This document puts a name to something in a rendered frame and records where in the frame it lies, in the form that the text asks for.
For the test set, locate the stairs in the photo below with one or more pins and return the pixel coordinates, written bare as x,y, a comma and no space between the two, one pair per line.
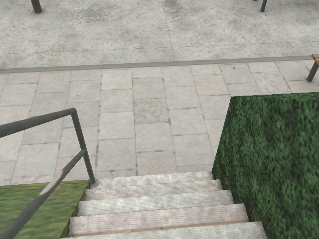
185,205

